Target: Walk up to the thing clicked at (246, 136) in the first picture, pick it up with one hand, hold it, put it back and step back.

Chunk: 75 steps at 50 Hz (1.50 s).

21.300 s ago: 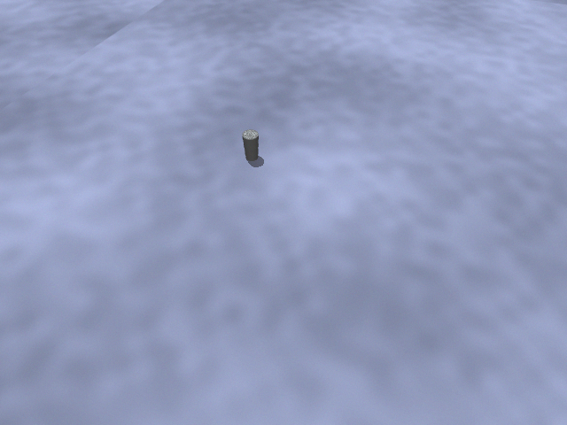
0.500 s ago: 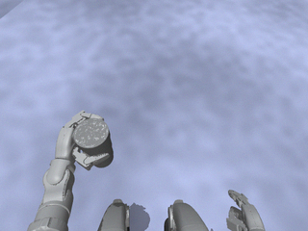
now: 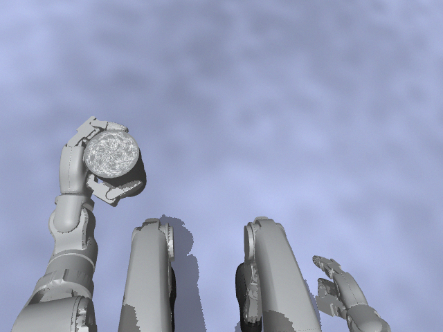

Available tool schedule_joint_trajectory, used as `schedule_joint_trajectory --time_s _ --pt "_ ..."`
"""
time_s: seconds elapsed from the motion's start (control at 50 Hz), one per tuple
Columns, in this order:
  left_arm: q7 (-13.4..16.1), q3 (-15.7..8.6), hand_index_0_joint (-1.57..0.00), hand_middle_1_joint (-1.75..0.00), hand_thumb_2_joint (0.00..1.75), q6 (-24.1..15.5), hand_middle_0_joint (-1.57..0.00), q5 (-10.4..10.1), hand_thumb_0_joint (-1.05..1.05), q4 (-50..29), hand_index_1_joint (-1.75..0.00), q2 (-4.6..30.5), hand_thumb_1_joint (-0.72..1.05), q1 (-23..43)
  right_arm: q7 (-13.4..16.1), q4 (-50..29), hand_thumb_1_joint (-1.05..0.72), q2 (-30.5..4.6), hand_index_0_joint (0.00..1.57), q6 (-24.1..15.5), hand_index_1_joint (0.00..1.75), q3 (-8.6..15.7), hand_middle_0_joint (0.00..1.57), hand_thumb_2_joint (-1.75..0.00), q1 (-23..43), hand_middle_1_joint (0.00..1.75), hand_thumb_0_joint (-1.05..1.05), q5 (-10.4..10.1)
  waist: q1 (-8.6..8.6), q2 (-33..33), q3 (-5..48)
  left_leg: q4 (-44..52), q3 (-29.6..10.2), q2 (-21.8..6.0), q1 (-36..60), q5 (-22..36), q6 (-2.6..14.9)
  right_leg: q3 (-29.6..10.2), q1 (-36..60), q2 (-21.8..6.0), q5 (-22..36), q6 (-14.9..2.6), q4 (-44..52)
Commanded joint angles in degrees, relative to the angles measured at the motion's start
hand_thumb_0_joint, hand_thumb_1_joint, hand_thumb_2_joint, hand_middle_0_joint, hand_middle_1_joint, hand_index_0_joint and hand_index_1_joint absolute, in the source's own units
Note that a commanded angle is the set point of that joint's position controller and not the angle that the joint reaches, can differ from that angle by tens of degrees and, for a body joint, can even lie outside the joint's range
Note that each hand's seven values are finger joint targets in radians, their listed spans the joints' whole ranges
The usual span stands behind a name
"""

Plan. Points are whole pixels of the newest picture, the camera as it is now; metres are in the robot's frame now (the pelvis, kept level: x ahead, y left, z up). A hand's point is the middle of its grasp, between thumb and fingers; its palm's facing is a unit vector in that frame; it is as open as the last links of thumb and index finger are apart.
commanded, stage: crouch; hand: left
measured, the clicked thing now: (122, 169) +0.39 +0.17 -0.07
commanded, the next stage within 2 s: lower in 0.96 s
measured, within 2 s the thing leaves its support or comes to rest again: neither
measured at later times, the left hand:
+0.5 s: hand (136, 173) +0.42 +0.18 -0.20, palm faces -0.01 -1.00 -0.02, open 11.0 cm
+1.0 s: hand (139, 178) +0.42 +0.18 -0.26, palm faces -0.02 -1.00 -0.01, open 11.0 cm
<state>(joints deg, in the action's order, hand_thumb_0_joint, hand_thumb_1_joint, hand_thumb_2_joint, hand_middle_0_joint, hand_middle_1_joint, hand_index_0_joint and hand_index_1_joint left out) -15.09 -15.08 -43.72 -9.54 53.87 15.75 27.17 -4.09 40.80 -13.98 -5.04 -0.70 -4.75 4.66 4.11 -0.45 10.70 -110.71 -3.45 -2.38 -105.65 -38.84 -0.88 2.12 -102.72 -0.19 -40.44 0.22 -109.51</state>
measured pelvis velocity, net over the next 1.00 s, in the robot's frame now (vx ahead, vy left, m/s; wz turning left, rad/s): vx -0.02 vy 0.00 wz -0.10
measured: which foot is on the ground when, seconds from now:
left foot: down 0.00-1.00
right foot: down 0.00-1.00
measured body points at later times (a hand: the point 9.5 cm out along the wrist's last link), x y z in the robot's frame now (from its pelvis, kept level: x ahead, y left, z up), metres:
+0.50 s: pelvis -0.03 +0.00 -0.13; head +0.18 +0.04 +0.26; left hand +0.41 +0.23 -0.19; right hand +0.07 -0.27 -0.25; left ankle +0.07 +0.13 -0.45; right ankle +0.06 -0.12 -0.45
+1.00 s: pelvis -0.02 +0.00 -0.17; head +0.20 +0.08 +0.21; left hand +0.42 +0.24 -0.26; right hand +0.09 -0.27 -0.27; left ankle +0.07 +0.13 -0.45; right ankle +0.06 -0.12 -0.45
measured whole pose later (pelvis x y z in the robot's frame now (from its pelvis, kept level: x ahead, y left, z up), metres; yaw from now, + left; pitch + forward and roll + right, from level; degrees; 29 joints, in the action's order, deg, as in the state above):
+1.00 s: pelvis -0.02 +0.00 -0.17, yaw -6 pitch +26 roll -9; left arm -10.3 -18.9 -46.1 -6.8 61.6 27.4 35.0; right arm -7.1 41.5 -17.3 -1.0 -9.2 0.0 10.1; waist 9.9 -4.6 -2.1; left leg -143.3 -11.5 -1.0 -130.4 -39.7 -1.9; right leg 7.3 -124.3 1.0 -40.5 0.9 -138.0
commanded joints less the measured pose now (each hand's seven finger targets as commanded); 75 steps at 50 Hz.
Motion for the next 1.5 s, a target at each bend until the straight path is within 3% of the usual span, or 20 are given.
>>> schedule_joint_trajectory --time_s 0.0,0.04,0.08,0.18,0.2,0.34,0.5,0.52,0.56,0.68,0.88,0.96,1.06,1.08,1.14,1.22,1.28,1.34,1.36,1.48 --pt "-1.04 -1.92 -1.26 -1.38 1.21 -7.64 -1.25 -0.04 0.00 -9.99 -1.39 9.50 0.06 25.10 -0.40 -2.92 -0.92 -10.84 0.20 -1.31 0.30 3.97 0.20 -0.91 -6.62 0.30 0.00 1.02 2.62 4.94 36.89 4.66 0.85 2.13 19.96 13.00 1.90 -0.26 11.80 1.58 14.66 -2.08 7.44" --pt "-0.80 -2.18 -1.28 -1.39 1.21 -8.02 -1.27 0.37 0.00 -8.71 -1.39 9.37 0.05 25.44 -0.79 -3.08 -0.91 -11.04 0.20 -1.22 0.30 3.66 0.20 -0.91 -6.00 0.30 0.00 1.37 2.22 6.69 35.72 4.08 1.01 2.18 18.47 9.00 1.39 0.44 8.47 1.52 10.90 -2.51 5.26" --pt "0.43 -5.34 -1.26 -1.38 1.21 -8.24 -1.25 0.78 0.00 -9.47 -1.39 12.42 0.04 26.89 -0.85 -3.64 -0.91 -11.52 0.20 -0.82 0.30 3.52 0.20 -0.91 -5.65 0.30 0.00 1.59 0.80 9.32 36.08 3.90 1.34 2.25 17.76 4.03 0.92 0.63 6.61 1.49 6.76 -2.69 3.79" --pt "2.69 -7.23 -1.25 -1.41 1.25 -8.00 -1.25 1.92 0.00 -10.49 -1.42 15.83 0.08 31.08 -0.83 -3.81 -0.90 -12.33 0.20 0.26 0.30 2.77 0.20 -0.91 -4.77 0.30 0.00 1.41 1.84 11.15 36.12 1.66 1.34 2.41 13.60 -1.65 1.06 2.41 2.19 1.72 3.36 -2.75 -0.44" --pt "2.97 -8.89 -1.26 -1.41 1.25 -7.82 -1.26 2.23 0.00 -9.89 -1.42 18.13 0.09 30.07 -0.61 -3.49 -0.90 -12.46 0.20 0.42 0.30 2.61 0.20 -0.91 -5.16 0.30 0.00 1.43 1.61 11.13 36.43 0.34 1.90 2.54 11.96 -0.64 1.12 2.25 3.15 1.63 4.03 -2.65 -0.94" --pt "1.85 -6.50 -1.27 -1.40 1.24 -6.89 -1.26 1.24 0.00 -6.41 -1.40 15.24 0.16 29.94 -0.47 -2.60 -0.90 -13.91 0.20 0.92 0.30 1.45 0.20 -0.91 -5.38 0.30 0.00 1.67 5.27 7.97 33.98 -6.97 1.56 2.53 6.11 2.98 1.68 3.41 0.59 1.84 8.05 -2.08 -5.18" --pt "0.51 -9.43 -1.27 -1.37 1.21 -7.10 -1.25 0.78 0.00 -3.13 -1.37 18.68 0.17 25.70 -1.14 -1.96 -0.90 -15.16 0.20 1.72 0.30 -0.22 0.20 -0.90 -5.67 0.30 0.00 2.43 3.78 8.59 31.97 -11.78 1.21 2.28 2.55 5.97 1.50 4.41 0.26 2.48 10.72 -2.05 -9.61" --pt "0.27 -8.34 -1.26 -1.38 1.22 -7.34 -1.24 0.78 0.00 -5.24 -1.37 18.62 0.17 28.31 -1.22 -1.63 -0.90 -15.48 0.20 1.83 0.30 -0.34 0.20 -0.90 -5.96 0.30 0.00 2.55 5.01 10.02 32.18 -12.13 0.83 2.22 3.04 6.52 1.43 4.59 -0.07 2.52 11.64 -2.08 -9.96" --pt "0.35 -8.61 -1.24 -1.36 1.22 -7.24 -1.23 0.14 0.00 -5.19 -1.36 18.22 0.19 27.22 -1.35 -1.33 -0.89 -15.73 0.20 2.14 0.30 -0.61 0.20 -0.90 -5.61 0.30 0.00 2.80 4.57 10.48 31.51 -12.76 0.71 2.18 2.34 6.81 1.31 4.78 -0.06 2.62 11.91 -2.05 -10.66" --pt "1.17 -5.45 -1.25 -1.38 1.23 -7.79 -1.24 0.98 0.00 -8.49 -1.38 17.93 0.14 29.64 -1.68 -0.72 -0.90 -16.71 0.20 2.57 0.30 -1.10 0.20 -0.91 -5.09 0.30 0.00 3.90 6.44 13.12 30.97 -14.98 -0.52 1.64 4.02 7.68 0.86 6.03 -2.48 2.89 13.13 -2.20 -12.80" --pt "4.54 -6.42 -1.27 -1.43 1.27 -8.30 -1.27 0.78 0.00 -6.41 -1.43 18.90 0.12 27.20 -2.28 -1.01 -0.90 -18.00 0.20 3.72 0.30 -3.32 0.20 -0.91 -3.11 0.30 0.00 5.46 6.97 13.95 27.45 -16.64 -2.28 1.59 2.55 6.86 0.44 7.94 -2.83 3.12 12.66 -2.00 -14.73" --pt "4.79 -4.42 -1.29 -1.44 1.28 -8.94 -1.28 1.60 0.00 -6.23 -1.44 19.51 0.14 28.44 -2.51 -1.54 -0.90 -18.39 0.20 4.01 0.30 -4.06 0.20 -0.91 -1.79 0.30 0.00 5.95 8.07 14.15 25.45 -17.46 -2.62 1.56 1.19 6.16 0.54 8.28 -3.66 3.36 12.32 -1.94 -14.83" --pt "5.40 -4.66 -1.27 -1.40 1.25 -9.80 -1.27 1.96 0.00 -4.78 -1.42 20.42 0.17 26.77 -3.03 -1.75 -0.91 -19.09 0.20 4.27 0.30 -5.45 0.20 -0.91 -1.06 0.30 0.00 6.54 8.32 15.04 24.47 -17.64 -3.77 1.38 2.28 7.75 0.18 9.37 -3.64 3.49 13.44 -2.00 -16.02" --pt "5.62 -5.57 -1.27 -1.40 1.24 -9.84 -1.27 1.91 0.00 -2.47 -1.41 20.44 0.16 25.99 -3.09 -2.31 -0.91 -19.58 0.20 4.43 0.30 -5.58 0.20 -0.91 -0.85 0.30 0.00 6.61 8.84 13.75 23.76 -17.91 -4.10 1.34 2.05 6.99 0.29 9.71 -4.07 3.55 12.85 -1.84 -15.85" --pt "5.81 -3.92 -1.25 -1.39 1.22 -10.69 -1.25 1.28 0.00 1.43 -1.40 19.14 0.12 25.97 -3.35 -1.79 -0.91 -19.94 0.20 4.55 0.30 -7.01 0.20 -0.91 -0.43 0.30 0.00 7.23 10.63 11.94 21.73 -19.88 -4.37 1.37 0.03 7.62 0.47 9.97 -2.76 4.07 14.13 -1.59 -15.79" --pt "6.56 -6.37 -1.25 -1.38 1.23 -13.31 -1.25 1.54 0.00 3.65 -1.39 23.67 0.14 26.92 -3.61 -3.02 -0.91 -20.35 0.20 4.40 0.30 -9.15 0.20 -0.91 1.60 0.30 0.00 8.19 10.81 10.80 19.98 -20.90 -4.90 1.14 -1.44 5.45 0.68 10.61 -1.25 4.32 12.44 -1.20 -15.49" --pt "6.49 -6.15 -1.24 -1.38 1.23 -15.36 -1.24 1.34 0.00 1.14 -1.39 25.41 0.16 29.26 -3.60 -3.03 -0.91 -21.21 0.20 4.15 0.30 -10.07 0.20 -0.91 2.80 0.30 0.00 9.04 11.29 13.85 20.88 -21.31 -5.39 0.92 0.55 5.76 0.36 10.77 -0.71 4.52 13.00 -1.34 -16.13" --pt "7.43 -7.45 -1.21 -1.35 1.22 -16.14 -1.22 2.14 0.00 5.35 -1.37 27.19 0.14 23.70 -3.65 -3.87 -0.92 -21.73 0.20 4.15 0.30 -11.38 0.20 -0.91 4.62 0.30 0.00 9.85 10.65 16.18 19.84 -20.84 -5.95 0.46 3.05 5.96 -0.21 11.32 -1.66 4.52 12.77 -1.53 -16.87" --pt "7.86 -7.85 -1.19 -1.34 1.22 -17.04 -1.20 2.13 0.00 0.48 -1.37 29.11 0.14 28.93 -3.61 -3.53 -0.91 -22.23 0.20 4.20 0.30 -11.46 0.20 -0.91 4.08 0.30 0.00 10.35 11.44 18.32 21.41 -21.07 -6.30 0.36 4.05 6.97 -0.46 11.52 -0.52 4.68 13.99 -1.61 -17.18" --pt "10.34 -7.62 -1.17 -1.33 1.21 -18.14 -1.18 3.38 0.00 4.47 -1.35 29.93 0.11 26.96 -3.67 -3.74 -0.91 -23.16 0.20 4.56 0.30 -13.53 0.20 -0.91 5.97 0.30 0.00 11.74 12.99 19.71 17.05 -21.52 -7.74 -0.20 4.67 9.15 -0.84 13.00 -1.36 4.87 16.00 -1.50 -18.11"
